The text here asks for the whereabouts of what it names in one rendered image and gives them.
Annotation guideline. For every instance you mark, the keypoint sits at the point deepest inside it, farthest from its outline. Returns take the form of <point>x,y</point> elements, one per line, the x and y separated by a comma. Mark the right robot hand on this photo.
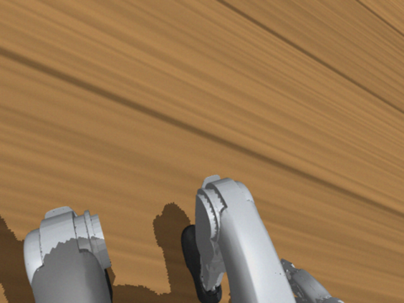
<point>304,285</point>

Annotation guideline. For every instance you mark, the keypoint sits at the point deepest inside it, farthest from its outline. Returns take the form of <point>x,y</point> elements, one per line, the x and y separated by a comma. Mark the right robot foot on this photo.
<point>192,259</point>

